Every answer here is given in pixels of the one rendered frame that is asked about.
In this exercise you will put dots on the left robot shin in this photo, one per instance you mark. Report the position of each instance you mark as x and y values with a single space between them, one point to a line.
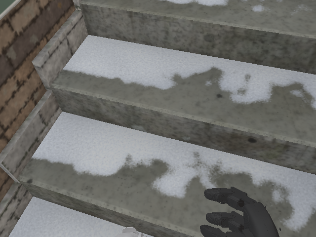
129 229

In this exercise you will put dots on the robot right hand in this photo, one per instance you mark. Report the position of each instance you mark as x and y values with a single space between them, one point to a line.
255 221

